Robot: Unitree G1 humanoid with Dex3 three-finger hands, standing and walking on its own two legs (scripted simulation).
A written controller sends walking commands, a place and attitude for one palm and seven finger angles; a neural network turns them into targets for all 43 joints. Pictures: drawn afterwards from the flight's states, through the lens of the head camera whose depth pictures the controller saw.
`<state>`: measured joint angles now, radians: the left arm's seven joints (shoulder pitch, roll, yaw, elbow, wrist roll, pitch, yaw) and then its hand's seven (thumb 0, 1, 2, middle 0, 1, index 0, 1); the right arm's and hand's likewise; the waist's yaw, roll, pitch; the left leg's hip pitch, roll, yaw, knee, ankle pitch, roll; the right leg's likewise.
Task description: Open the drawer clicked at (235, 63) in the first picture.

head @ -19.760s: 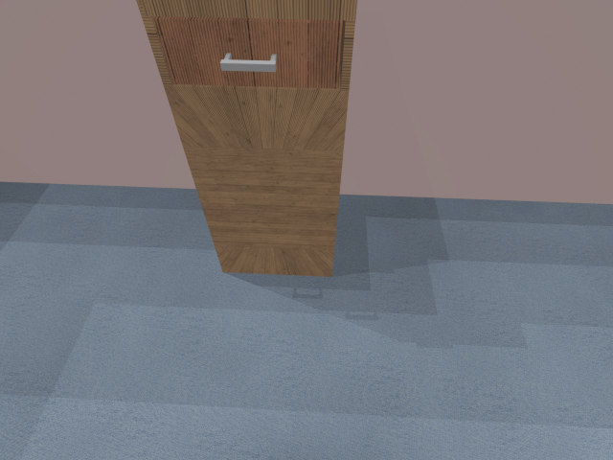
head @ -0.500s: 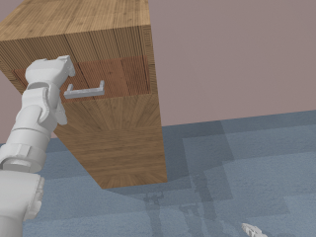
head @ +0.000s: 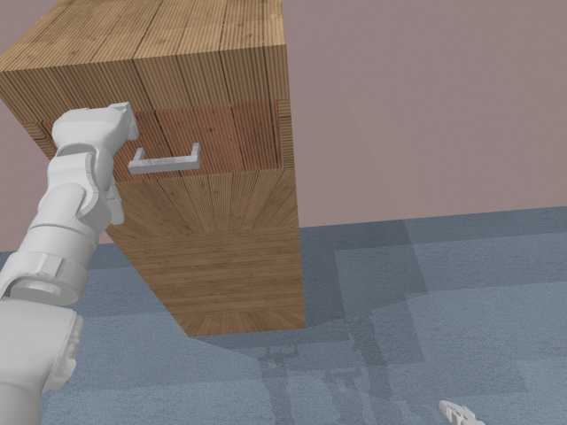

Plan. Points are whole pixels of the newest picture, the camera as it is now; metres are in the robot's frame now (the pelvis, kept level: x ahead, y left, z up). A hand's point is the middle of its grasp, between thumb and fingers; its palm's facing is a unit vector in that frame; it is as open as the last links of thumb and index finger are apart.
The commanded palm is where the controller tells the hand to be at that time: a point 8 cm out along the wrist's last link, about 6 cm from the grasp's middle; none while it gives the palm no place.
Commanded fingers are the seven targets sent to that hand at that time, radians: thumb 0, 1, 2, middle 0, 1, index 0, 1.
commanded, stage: lower the fingers behind the handle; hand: left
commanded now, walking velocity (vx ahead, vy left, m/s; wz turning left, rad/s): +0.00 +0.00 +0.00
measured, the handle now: (166, 157) +0.51 +0.23 +0.10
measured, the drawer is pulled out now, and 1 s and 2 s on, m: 0.00 0.00 0.00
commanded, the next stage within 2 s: lift the fingers back up to retry in 1.52 s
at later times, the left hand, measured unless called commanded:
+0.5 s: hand (148, 188) +0.43 +0.23 +0.12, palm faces -0.01 +0.00 -1.00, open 13.9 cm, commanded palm +0.41 +0.24 +0.18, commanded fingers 0.00 -0.50 0.30 -0.30 -1.20 -0.30 -1.20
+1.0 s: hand (147, 188) +0.43 +0.23 +0.11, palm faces +0.03 +0.00 -1.00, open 13.9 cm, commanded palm +0.41 +0.24 +0.14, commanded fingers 0.00 -0.50 0.30 -0.30 -1.20 -0.30 -1.20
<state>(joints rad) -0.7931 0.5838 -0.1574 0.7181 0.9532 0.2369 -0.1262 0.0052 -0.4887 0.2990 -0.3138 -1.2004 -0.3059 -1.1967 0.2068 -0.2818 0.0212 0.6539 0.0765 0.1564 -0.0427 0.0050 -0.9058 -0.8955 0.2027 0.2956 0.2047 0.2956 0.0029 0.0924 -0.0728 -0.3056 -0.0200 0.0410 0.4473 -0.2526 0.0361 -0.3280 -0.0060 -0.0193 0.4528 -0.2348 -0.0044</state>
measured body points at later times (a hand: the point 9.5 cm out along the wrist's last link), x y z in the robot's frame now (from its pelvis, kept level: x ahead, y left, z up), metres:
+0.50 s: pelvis -0.01 +0.00 -0.01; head +0.03 -0.03 +0.44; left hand +0.42 +0.22 +0.17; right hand +0.11 -0.25 -0.14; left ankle -0.02 +0.10 -0.74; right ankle -0.01 -0.12 -0.74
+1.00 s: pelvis -0.01 -0.01 -0.01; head +0.02 -0.03 +0.44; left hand +0.42 +0.23 +0.16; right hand +0.09 -0.28 -0.14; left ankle -0.02 +0.10 -0.74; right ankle -0.01 -0.12 -0.74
